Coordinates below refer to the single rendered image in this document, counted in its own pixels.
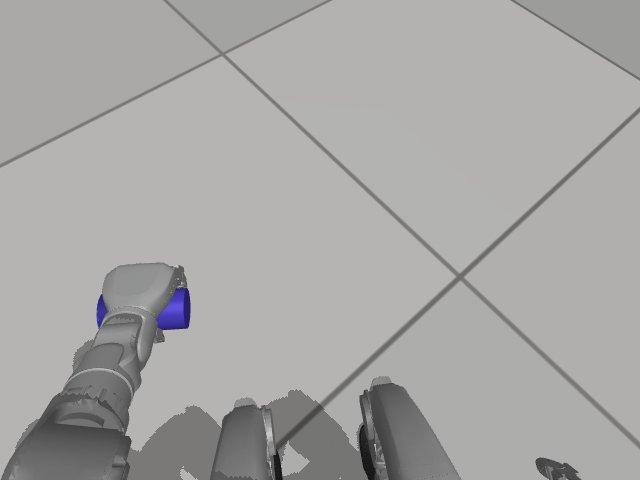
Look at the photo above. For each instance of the left robot arm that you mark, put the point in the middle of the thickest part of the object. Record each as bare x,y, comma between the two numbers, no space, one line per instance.
81,434

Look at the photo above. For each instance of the left robot hand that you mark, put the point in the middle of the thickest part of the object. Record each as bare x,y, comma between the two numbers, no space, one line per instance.
148,286

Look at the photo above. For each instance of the can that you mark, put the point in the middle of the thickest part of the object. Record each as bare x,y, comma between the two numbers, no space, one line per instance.
176,315

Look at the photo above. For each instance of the right robot hand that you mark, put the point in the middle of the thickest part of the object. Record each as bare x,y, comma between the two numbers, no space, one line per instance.
556,471

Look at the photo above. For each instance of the right robot foot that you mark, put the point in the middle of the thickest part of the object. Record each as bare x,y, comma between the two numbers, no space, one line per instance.
366,456

